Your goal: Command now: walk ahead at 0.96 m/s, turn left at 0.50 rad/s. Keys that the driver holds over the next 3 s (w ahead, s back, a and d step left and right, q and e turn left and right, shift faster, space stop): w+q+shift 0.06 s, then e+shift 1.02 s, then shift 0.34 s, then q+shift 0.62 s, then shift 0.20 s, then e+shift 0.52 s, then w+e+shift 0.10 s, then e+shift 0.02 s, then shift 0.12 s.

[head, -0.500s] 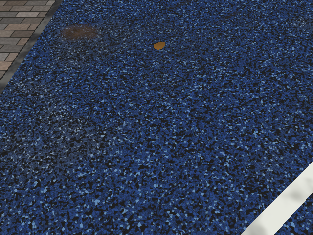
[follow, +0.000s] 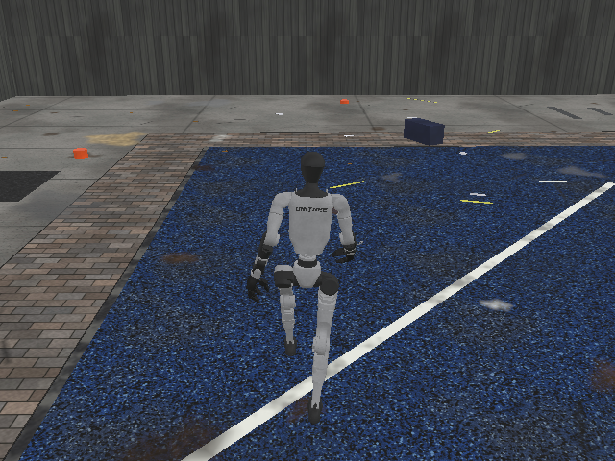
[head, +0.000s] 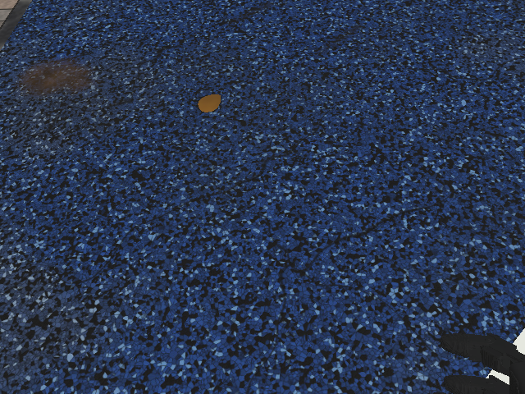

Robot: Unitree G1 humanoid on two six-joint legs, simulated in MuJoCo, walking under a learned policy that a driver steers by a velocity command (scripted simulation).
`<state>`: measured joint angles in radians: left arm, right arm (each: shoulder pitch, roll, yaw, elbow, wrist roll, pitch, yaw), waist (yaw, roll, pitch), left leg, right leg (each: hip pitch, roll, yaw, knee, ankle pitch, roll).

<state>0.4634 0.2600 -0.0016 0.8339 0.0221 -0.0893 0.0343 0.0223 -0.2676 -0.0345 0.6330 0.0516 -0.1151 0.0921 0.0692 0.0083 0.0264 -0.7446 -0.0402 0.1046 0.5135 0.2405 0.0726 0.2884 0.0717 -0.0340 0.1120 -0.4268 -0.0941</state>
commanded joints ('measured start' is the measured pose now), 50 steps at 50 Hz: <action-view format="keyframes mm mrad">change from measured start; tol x32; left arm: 1 36 225 65 -25 32 17 43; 50 -307 210 134 -374 -51 149 7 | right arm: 1 -5 -119 -41 -73 12 -7 10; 4 639 -185 -53 143 -15 34 -41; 12 158 -71 -17 86 -70 -28 -57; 50 69 -158 -78 50 -40 51 -101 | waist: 1 -96 -188 -46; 5 -169 363 -472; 8 -104 -209 -36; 27 -68 -192 -442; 50 -75 -163 -123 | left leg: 1 260 -124 110 57 -110 37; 4 1135 87 -216 209 -159 191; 5 1393 379 -891 7 -547 422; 12 296 182 -174 -317 230 195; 23 679 199 45 118 326 20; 26 75 -166 -131 969 -943 -126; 27 46 -84 -287 1014 -845 -99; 50 491 -23 -285 -144 -368 -119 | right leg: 1 -57 -254 -77 316 1684 124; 3 -294 -240 -77 920 1789 145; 4 -778 -70 -1 1438 284 140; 5 -1084 22 216 1707 -206 150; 18 -768 -111 7 535 648 135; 23 -633 -29 -33 478 439 45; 26 -78 -394 831 322 953 -323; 29 -308 -277 663 211 335 -194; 50 -506 -36 706 364 303 -24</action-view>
